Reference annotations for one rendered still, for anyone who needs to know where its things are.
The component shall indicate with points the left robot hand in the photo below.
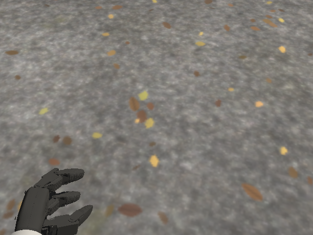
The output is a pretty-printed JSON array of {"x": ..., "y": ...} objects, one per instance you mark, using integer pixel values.
[{"x": 41, "y": 200}]

